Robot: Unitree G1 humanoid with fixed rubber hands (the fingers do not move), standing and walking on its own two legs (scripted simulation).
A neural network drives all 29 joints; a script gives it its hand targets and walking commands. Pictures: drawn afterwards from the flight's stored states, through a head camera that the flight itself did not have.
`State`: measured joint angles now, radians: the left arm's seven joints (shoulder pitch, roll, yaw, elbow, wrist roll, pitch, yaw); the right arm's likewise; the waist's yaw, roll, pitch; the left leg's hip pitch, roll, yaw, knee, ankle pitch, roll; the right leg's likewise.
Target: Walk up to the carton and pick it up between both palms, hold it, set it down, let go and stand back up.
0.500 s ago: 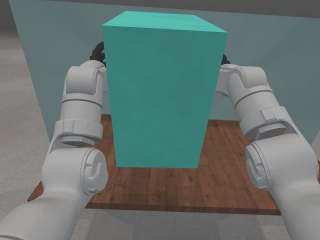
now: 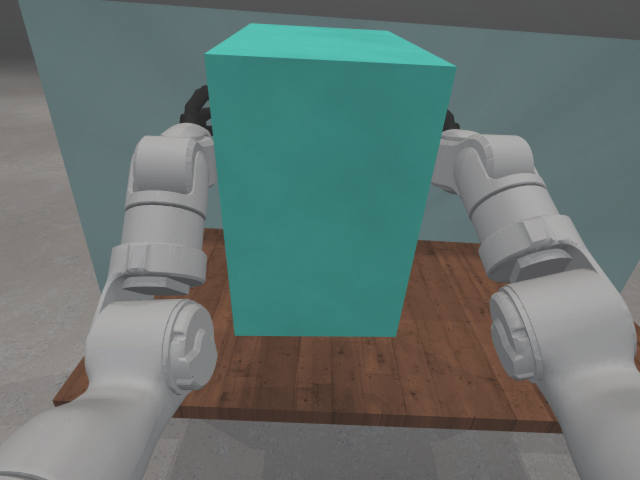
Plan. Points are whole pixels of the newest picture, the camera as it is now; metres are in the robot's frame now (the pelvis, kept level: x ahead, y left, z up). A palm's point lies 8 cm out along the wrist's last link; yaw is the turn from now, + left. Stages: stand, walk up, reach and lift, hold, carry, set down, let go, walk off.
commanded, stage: set down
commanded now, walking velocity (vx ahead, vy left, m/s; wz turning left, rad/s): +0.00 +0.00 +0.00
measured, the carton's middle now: (318, 169) +0.40 +0.00 +0.31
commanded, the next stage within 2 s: none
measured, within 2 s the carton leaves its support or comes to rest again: neither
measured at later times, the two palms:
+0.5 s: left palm (189, 155) +0.39 +0.16 +0.33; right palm (412, 172) +0.40 -0.12 +0.31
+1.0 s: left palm (203, 185) +0.39 +0.14 +0.29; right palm (414, 190) +0.42 -0.14 +0.28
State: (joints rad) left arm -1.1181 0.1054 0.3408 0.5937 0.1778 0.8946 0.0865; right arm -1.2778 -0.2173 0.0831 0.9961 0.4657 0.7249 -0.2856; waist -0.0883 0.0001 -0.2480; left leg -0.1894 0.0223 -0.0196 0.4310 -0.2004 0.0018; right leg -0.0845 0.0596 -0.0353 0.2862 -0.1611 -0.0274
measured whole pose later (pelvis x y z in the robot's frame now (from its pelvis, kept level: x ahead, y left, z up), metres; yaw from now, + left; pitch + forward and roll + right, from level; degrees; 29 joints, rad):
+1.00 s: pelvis +0.02 -0.03 +0.00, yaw +3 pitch -5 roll +0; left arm -0.95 0.01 0.45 0.41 0.31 0.67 0.05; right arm -1.14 -0.10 -0.01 1.01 0.29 0.37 -0.20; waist -0.07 -0.04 -0.09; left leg -0.08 0.02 -0.07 0.36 -0.19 -0.04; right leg 0.00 0.06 -0.08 0.31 -0.22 -0.06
